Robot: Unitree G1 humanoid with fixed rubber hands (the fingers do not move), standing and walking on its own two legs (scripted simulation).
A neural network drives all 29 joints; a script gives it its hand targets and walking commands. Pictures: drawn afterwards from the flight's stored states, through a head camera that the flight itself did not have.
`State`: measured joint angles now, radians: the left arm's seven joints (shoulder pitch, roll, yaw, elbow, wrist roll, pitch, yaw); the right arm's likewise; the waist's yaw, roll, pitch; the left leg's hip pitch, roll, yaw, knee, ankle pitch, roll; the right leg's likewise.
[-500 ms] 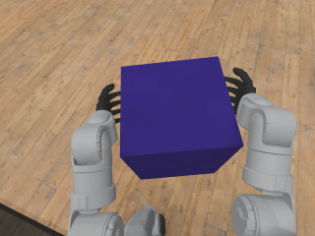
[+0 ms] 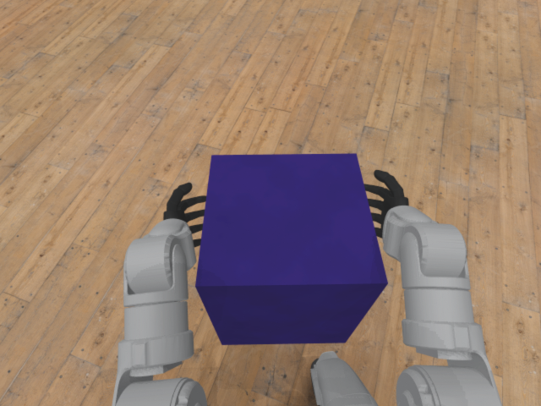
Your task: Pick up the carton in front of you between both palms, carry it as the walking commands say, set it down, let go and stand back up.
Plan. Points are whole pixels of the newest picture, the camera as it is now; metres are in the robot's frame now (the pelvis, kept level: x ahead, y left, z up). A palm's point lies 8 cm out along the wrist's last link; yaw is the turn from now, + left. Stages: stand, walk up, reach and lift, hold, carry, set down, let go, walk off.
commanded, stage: carry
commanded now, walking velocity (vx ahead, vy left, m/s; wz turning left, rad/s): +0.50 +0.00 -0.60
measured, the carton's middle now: (283, 256) +0.34 -0.04 -0.03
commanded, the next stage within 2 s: none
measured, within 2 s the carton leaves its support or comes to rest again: neither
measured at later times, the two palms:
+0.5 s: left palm (172, 79) +0.60 +0.11 +0.12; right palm (365, 80) +0.55 -0.19 +0.12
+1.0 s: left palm out of the picture +0.85 -0.08 +0.12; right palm (423, 6) +0.76 -0.36 +0.12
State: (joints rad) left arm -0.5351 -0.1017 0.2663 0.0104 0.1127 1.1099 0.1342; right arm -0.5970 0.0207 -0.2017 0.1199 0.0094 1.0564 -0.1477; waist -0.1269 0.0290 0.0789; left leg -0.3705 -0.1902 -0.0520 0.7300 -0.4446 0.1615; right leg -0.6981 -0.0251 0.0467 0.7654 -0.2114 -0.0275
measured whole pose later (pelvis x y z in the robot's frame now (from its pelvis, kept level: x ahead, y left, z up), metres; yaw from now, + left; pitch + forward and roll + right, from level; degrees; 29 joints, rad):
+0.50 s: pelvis +0.29 -0.01 +0.04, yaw -7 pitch +6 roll -2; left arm -0.30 -0.10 0.15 -0.14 0.06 1.17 0.12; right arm -0.22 0.14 -0.15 -0.23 -0.12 1.13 -0.11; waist 0.01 0.02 -0.13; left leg -0.16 0.08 0.20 0.33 -0.27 0.00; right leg -0.55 -0.04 -0.09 0.92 -0.34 0.00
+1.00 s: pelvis +0.56 -0.13 +0.04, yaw -21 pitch +6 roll +1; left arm -0.14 -0.13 0.09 -0.32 0.09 1.18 0.11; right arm -0.13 0.13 -0.10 -0.34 -0.12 1.17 -0.08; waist 0.04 0.01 -0.12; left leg -0.67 0.15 0.03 0.84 -0.21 -0.11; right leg -0.19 0.10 -0.05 0.31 -0.22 -0.13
